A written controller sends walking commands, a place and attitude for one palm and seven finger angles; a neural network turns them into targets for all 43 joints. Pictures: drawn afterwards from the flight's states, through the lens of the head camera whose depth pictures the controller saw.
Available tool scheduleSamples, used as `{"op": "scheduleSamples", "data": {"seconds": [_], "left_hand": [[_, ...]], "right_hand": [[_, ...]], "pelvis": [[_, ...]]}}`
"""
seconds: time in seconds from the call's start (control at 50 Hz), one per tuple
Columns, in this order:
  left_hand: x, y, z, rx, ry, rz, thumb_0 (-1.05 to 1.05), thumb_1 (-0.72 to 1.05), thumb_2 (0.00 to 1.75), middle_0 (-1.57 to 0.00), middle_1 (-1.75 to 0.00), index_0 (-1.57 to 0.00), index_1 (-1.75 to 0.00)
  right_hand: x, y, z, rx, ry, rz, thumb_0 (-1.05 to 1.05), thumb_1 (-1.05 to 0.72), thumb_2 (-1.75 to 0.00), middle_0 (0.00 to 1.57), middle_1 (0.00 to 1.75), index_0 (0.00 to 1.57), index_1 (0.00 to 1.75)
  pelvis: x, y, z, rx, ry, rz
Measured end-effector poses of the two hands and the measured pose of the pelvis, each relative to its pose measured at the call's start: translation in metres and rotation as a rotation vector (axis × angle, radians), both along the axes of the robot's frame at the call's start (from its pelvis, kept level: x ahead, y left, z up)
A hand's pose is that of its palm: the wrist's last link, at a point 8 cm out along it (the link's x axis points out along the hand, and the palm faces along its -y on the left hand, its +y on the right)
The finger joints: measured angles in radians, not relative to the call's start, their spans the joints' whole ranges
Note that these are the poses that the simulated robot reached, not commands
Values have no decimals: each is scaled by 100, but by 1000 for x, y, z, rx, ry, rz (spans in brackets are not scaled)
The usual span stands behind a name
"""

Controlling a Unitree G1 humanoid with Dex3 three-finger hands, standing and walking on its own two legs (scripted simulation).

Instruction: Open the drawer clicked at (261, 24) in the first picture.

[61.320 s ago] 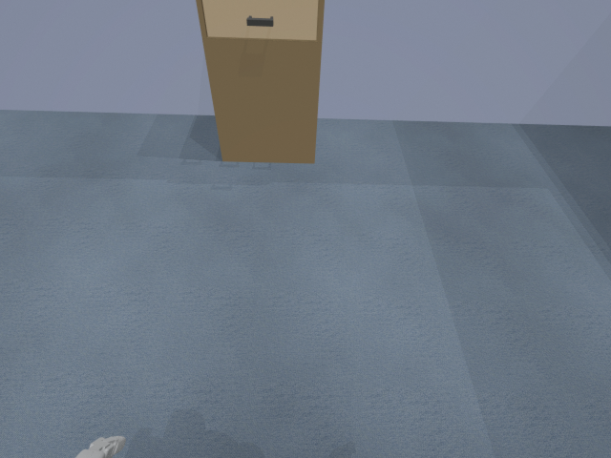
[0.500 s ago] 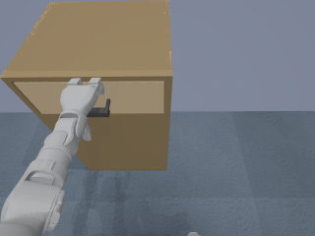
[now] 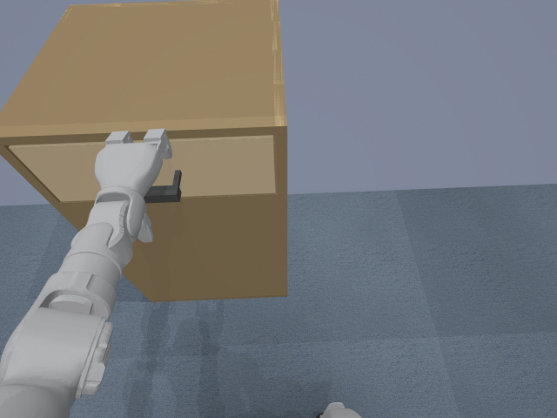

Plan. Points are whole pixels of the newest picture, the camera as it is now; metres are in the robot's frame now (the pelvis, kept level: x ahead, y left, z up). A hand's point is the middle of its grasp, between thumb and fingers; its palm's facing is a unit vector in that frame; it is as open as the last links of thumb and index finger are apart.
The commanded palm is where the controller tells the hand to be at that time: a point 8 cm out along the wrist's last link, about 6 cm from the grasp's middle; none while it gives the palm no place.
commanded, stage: re-aim the fingers above the handle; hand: left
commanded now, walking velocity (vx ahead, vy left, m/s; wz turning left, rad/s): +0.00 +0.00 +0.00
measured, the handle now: (153, 185) +0.52 +0.22 -0.02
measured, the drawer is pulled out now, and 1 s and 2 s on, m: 0.00 0.00 0.00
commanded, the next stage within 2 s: lower the fingers behind the handle in 1.34 s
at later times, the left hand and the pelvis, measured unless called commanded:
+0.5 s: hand (133, 186) +0.47 +0.23 +0.03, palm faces -0.01 +0.01 -1.00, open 13.6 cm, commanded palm +0.45 +0.24 +0.09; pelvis +0.00 +0.01 -0.01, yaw +0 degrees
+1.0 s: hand (137, 186) +0.47 +0.22 +0.03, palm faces +0.02 -0.02 -1.00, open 13.5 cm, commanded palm +0.45 +0.25 +0.09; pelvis +0.01 +0.02 -0.01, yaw +0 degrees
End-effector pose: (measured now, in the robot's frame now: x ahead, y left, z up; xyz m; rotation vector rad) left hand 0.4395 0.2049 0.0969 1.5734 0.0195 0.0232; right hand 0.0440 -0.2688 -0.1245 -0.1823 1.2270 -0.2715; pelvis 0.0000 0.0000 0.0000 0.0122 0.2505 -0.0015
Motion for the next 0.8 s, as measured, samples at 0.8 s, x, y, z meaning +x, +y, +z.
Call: {"op": "scheduleSamples", "data": {"seconds": [0.8], "left_hand": [[14, 21, -13, -49, 51, -64, 0, -49, 30, -33, -121, -32, -121]], "right_hand": [[-9, 12, 4, -46, 64, 9, 1, -91, -90, 20, 30, 21, 30]], "pelvis": [[7, 16, -5, -23, 42, 21]]}}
